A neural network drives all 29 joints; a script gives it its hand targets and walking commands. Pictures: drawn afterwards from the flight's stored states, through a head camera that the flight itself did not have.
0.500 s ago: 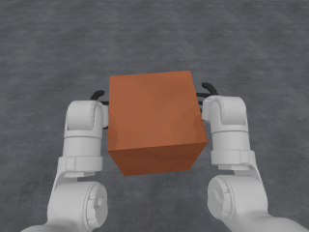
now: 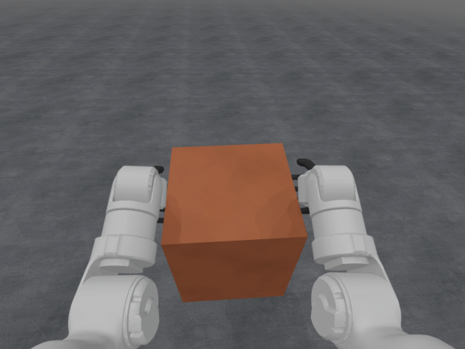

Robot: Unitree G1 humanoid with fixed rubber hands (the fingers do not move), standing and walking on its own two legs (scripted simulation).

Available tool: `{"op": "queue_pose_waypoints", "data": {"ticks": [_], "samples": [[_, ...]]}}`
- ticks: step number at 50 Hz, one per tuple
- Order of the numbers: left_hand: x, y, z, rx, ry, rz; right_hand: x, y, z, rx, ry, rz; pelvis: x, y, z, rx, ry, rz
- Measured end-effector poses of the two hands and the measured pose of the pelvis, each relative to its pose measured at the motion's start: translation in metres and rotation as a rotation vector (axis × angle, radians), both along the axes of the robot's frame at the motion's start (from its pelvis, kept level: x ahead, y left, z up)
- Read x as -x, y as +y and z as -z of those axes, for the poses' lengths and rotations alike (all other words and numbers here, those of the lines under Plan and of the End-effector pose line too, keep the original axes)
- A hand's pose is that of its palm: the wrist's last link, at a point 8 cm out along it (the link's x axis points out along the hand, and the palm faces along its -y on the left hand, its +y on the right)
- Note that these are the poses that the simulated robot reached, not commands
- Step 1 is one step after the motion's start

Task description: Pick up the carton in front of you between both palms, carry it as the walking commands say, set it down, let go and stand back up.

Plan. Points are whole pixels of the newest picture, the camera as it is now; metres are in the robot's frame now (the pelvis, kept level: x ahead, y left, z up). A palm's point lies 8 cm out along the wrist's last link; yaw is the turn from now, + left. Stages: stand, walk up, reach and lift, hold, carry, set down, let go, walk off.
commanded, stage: carry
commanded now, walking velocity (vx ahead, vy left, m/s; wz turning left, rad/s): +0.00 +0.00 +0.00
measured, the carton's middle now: (230, 225) +0.36 +0.00 +0.04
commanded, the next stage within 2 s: none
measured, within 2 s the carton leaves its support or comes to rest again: neither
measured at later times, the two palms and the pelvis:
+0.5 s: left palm (143, 206) +0.33 +0.14 +0.13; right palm (310, 208) +0.33 -0.14 +0.13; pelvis -0.03 +0.00 +0.00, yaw +0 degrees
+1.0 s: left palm (148, 206) +0.34 +0.14 +0.12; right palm (311, 199) +0.35 -0.14 +0.13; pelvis -0.02 -0.01 +0.00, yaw +0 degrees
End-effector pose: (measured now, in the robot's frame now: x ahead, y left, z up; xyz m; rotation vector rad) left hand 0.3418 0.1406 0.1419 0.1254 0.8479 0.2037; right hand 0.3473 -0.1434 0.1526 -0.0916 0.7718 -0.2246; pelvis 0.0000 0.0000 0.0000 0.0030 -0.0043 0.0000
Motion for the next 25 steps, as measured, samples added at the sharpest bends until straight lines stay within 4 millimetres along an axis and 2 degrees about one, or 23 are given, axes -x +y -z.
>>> {"op": "queue_pose_waypoints", "data": {"ticks": [7,11,17,25], "samples": [[0.015,0.002,0.015,0.029,0.026,0.007,0.011,0.003,0.003,0.032,0.027,0.003,0.017,0.000,0.000,0.000,0.004,0.004],[0.021,0.004,0.019,-0.002,0.041,-0.005,0.011,0.005,0.014,0.004,0.044,-0.014,0.024,0.001,0.000,0.002,0.011,-0.001],[0.019,0.007,0.010,-0.019,0.020,-0.061,0.014,0.007,0.026,-0.037,0.035,-0.027,0.030,0.000,0.002,0.002,0.020,0.001],[0.014,0.004,0.009,-0.008,0.014,-0.049,0.017,0.004,0.025,-0.042,0.030,0.002,0.028,-0.001,0.002,-0.002,0.023,0.001]]}}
